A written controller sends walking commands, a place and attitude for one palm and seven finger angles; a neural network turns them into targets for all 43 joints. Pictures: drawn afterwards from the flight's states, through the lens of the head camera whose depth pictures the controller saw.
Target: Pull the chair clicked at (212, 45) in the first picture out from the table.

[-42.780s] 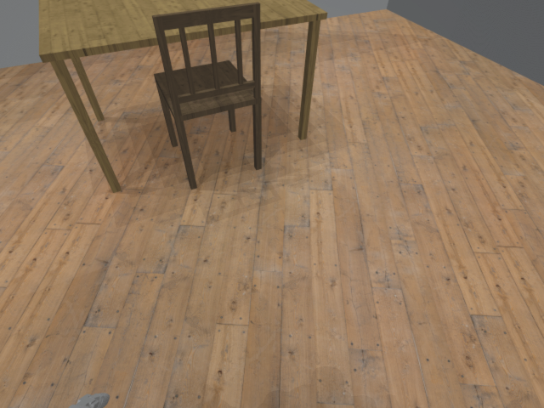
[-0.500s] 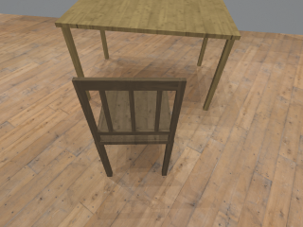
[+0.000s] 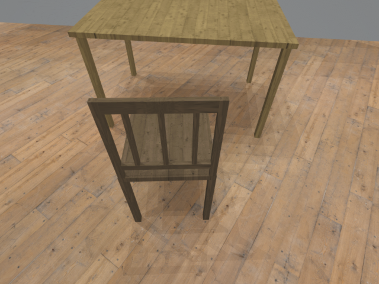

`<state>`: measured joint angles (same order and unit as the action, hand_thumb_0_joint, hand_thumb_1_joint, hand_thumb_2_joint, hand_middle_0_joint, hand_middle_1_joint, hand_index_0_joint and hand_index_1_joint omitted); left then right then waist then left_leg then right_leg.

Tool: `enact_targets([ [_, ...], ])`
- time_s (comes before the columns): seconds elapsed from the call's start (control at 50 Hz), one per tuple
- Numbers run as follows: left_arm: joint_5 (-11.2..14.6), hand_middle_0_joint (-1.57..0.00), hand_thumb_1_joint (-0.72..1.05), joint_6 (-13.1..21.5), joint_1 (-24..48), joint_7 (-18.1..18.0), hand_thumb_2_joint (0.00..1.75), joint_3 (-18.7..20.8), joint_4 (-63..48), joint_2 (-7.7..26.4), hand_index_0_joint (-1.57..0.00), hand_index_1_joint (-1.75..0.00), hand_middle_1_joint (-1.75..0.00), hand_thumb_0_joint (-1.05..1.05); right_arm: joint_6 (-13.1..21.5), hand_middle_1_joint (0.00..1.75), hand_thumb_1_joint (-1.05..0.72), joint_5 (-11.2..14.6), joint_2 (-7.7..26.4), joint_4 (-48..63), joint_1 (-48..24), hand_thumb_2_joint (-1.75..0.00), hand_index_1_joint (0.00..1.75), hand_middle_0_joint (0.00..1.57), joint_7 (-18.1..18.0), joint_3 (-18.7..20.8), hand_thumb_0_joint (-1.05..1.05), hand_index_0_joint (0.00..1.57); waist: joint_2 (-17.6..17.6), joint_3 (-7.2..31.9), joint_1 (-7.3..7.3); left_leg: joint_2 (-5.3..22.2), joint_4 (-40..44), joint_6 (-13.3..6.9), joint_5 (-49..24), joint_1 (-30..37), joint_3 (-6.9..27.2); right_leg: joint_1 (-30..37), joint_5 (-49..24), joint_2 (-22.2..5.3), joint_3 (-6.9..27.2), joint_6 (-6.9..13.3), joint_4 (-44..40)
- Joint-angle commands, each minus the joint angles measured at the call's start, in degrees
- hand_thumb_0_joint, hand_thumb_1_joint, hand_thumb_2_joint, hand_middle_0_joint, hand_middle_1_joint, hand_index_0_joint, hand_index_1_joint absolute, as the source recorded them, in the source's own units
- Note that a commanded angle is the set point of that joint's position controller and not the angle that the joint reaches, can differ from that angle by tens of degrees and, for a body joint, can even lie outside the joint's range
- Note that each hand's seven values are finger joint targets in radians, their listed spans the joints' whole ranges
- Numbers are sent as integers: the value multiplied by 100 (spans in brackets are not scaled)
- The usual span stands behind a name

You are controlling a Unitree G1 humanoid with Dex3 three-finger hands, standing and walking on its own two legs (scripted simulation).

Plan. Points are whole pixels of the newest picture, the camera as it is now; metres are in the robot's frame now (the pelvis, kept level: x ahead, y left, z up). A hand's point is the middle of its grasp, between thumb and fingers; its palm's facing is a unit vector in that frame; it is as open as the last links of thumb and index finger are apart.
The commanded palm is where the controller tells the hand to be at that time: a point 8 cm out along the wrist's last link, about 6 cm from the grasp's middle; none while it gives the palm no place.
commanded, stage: let the arm hang, fingers relaxed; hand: left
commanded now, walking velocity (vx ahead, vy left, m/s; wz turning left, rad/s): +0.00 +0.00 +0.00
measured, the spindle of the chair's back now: (163, 140) +0.57 +0.13 -0.11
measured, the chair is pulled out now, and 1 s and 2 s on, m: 0.54 0.54 0.54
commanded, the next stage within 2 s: look to check the result in 0.10 s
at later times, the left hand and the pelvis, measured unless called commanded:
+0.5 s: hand out of the picture +0.01 +0.17 -0.17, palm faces +0.04 -0.98 -0.19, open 7.3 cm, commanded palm none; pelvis +0.01 +0.00 +0.00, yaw +0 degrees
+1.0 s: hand out of the picture +0.01 +0.16 -0.17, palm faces +0.04 -0.98 -0.19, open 7.3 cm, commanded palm none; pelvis +0.01 -0.01 +0.00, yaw +0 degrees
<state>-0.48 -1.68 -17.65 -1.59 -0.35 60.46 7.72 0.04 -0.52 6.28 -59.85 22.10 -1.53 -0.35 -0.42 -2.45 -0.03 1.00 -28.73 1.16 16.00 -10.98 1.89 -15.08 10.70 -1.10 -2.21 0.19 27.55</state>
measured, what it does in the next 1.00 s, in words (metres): stands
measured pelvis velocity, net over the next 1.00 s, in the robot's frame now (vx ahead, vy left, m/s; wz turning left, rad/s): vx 0.01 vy -0.01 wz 0.01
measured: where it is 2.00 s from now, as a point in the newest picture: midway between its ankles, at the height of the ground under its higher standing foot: outside the picture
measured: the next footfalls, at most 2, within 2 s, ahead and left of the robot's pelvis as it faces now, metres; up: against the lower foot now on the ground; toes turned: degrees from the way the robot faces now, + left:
none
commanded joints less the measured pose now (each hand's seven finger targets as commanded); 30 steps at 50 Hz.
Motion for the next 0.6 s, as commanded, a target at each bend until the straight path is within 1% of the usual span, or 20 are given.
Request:
enact_targets([
  [0.0, 2, -20, 90, 92, -343, -58, 90, 146, -231, 596, -20, -30, -30, 0, 39, 30, -90, -23, 444, 144, 568, -90, 30, 20, -66, 103, 0, 20, -178, -521, -5, 319, 789, -398, 248, -740, 302, 27, 767, -372, 541, 292, -751],
  [0.02, -5, -20, 90, 91, -348, -58, 90, 151, -231, 587, -20, -30, -30, 0, 42, 30, -90, -28, 440, 143, 574, -90, 30, 20, -62, 108, 0, 20, -180, -488, -2, 316, 783, -396, 244, -768, 297, 72, 732, -389, 526, 283, -731],
  [0.06, 3, -20, 90, 106, -347, -55, 90, 155, -229, 562, -20, -30, -30, 0, 58, 30, -90, -24, 445, 158, 602, -90, 30, 20, -65, 103, 0, 20, -30, -323, 7, 320, 746, -388, 115, -682, 299, 146, 633, -397, 537, 289, -692],
  [0.08, 6, -20, 90, 107, -344, -53, 90, 155, -225, 544, -20, -30, -30, 0, 66, 30, -90, -24, 447, 154, 595, -90, 30, 20, -69, 112, 0, 20, -61, -261, 8, 321, 743, -387, 71, -635, 303, 154, 596, -400, 528, 289, -676],
  [0.1, 5, -20, 90, 106, -336, -55, 90, 148, -214, 548, -20, -30, -30, 0, 65, 30, -90, -15, 452, 156, 588, -90, 30, 20, -76, 112, 0, 20, -58, -297, 2, 355, 786, -407, 18, -629, 330, 165, 518, -376, 484, 289, -673],
  [0.12, 3, -20, 90, 104, -328, -54, 90, 149, -230, 524, -20, -30, -30, 0, 73, 30, -90, -21, 456, 151, 574, -90, 30, 20, -76, 109, 0, 20, -134, -317, 3, 369, 798, -398, 7, -674, 343, 175, 463, -379, 476, 282, -635],
  [0.18, 9, -20, 90, 127, -369, -54, 90, 147, -206, 501, -20, -30, -30, 0, 97, 30, -90, -11, 454, 148, 560, -90, 30, 20, -84, 103, 0, 20, -66, -168, -7, 378, 755, -391, -278, -558, 329, 279, 178, -411, 458, 281, -571],
  [0.2, 6, -20, 90, 120, -358, -59, 90, 142, -192, 489, -20, -30, -30, 0, 81, 30, -90, -7, 432, 160, 536, -90, 30, 20, -91, 110, 0, 20, 29, -281, -14, 381, 763, -399, -268, -585, 333, 248, 166, -390, 444, 289, -606],
  [0.22, 6, -20, 90, 121, -333, -59, 90, 141, -197, 485, -20, -30, -30, 0, 85, 30, -90, -7, 457, 145, 557, -90, 30, 20, -92, 108, 0, 20, 77, -271, 3, 385, 743, -386, -320, -591, 317, 261, 132, -400, 454, 285, -579],
  [0.24, 9, -20, 90, 124, -337, -59, 90, 142, -213, 471, -20, -30, -30, 0, 94, 30, -90, -8, 459, 142, 552, -90, 30, 20, -93, 99, 0, 20, -28, -267, -2, 373, 745, -383, -358, -568, 324, 248, 111, -410, 478, 291, -570],
  [0.28, 8, -20, 90, 122, -324, -60, 90, 150, -214, 489, -20, -30, -30, 0, 86, 30, -90, -6, 434, 137, 538, -90, 30, 20, -91, 102, 0, 20, -49, -296, 6, 366, 741, -373, -302, -557, 311, 218, 182, -410, 483, 288, -586],
  [0.3, 10, -20, 90, 113, -312, -63, 90, 138, -197, 491, -20, -30, -30, 0, 74, 30, -90, -9, 433, 134, 520, -90, 30, 20, -98, 101, 0, 20, -65, -398, 2, 388, 795, -388, -236, -602, 332, 178, 217, -378, 459, 299, -602],
  [0.32, 4, -20, 90, 112, -313, -63, 90, 141, -216, 491, -20, -30, -30, 0, 76, 30, -90, -11, 438, 125, 520, -90, 30, 20, -92, 104, 0, 20, -67, -413, -1, 389, 787, -387, -237, -641, 328, 192, 206, -389, 453, 287, -585],
  [0.38, 9, -20, 90, 131, -324, -60, 90, 149, -206, 499, -20, -30, -30, 0, 95, 30, -90, -5, 445, 134, 532, -90, 30, 20, -91, 95, 0, 20, 6, -179, 2, 369, 727, -378, -431, -496, 306, 310, 34, -419, 473, 284, -547],
  [0.42, 4, -20, 90, 123, -308, -66, 90, 149, -220, 503, -20, -30, -30, 0, 82, 30, -90, -4, 448, 130, 474, -90, 30, 20, -95, 104, 0, 20, -41, -295, -6, 376, 747, -377, -360, -537, 296, 263, 89, -403, 475, 286, -574],
  [0.44, 8, -20, 90, 123, -309, -61, 90, 149, -218, 515, -20, -30, -30, 0, 84, 30, -90, -6, 442, 132, 470, -90, 30, 20, -91, 94, 0, 20, -73, -260, -8, 357, 731, -374, -349, -527, 292, 274, 114, -419, 491, 289, -580],
  [0.46, 5, -20, 90, 125, -306, -60, 90, 155, -218, 523, -20, -30, -30, 0, 76, 30, -90, -7, 425, 134, 455, -90, 30, 20, -88, 99, 0, 20, 22, -287, -3, 340, 703, -364, -341, -513, 263, 248, 142, -429, 497, 289, -597],
  [0.48, 6, -20, 90, 132, -303, -59, 90, 156, -219, 516, -20, -30, -30, 0, 78, 30, -90, -5, 432, 128, 483, -90, 30, 20, -89, 98, 0, 20, 18, -235, 11, 336, 698, -359, -358, -481, 264, 265, 146, -427, 521, 298, -603],
  [0.5, 9, -20, 90, 129, -287, -63, 90, 153, -214, 525, -20, -30, -30, 0, 70, 30, -90, -3, 427, 126, 482, -90, 30, 20, -96, 102, 0, 20, 65, -282, 7, 359, 725, -371, -373, -494, 271, 275, 109, -406, 477, 307, -615],
  [0.58, 12, -20, 90, 145, -293, -59, 90, 158, -231, 536, -20, -30, -30, 0, 73, 30, -90, -1, 437, 110, 446, -90, 30, 20, -88, 96, 0, 20, 84, -181, 16, 327, 638, -342, -522, -379, 217, 300, 25, -464, 501, 304, -610],
])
